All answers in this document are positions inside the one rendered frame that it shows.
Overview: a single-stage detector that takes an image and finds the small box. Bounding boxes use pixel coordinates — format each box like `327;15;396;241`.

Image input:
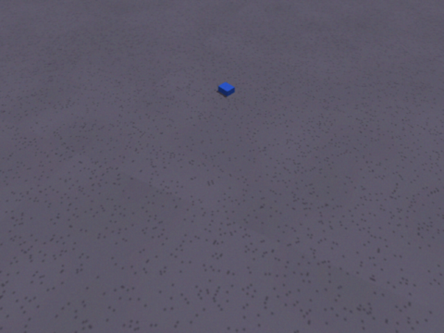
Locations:
218;82;234;96

